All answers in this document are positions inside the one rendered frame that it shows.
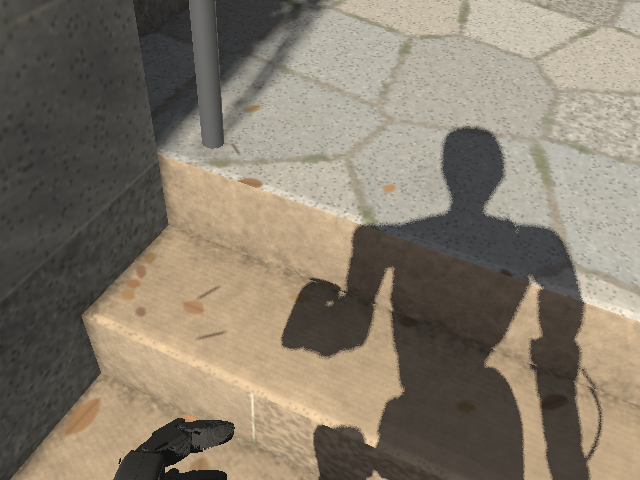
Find stairs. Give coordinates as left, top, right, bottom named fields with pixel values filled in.
left=10, top=111, right=640, bottom=480

